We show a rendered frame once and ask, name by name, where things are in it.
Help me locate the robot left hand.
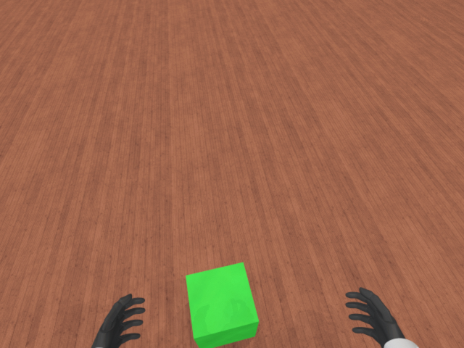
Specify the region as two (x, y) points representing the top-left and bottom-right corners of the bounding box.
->
(91, 294), (145, 348)

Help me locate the robot right hand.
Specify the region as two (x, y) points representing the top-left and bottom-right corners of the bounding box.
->
(345, 287), (405, 348)

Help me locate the carton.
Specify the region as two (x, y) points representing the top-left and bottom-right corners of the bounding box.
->
(186, 262), (259, 348)

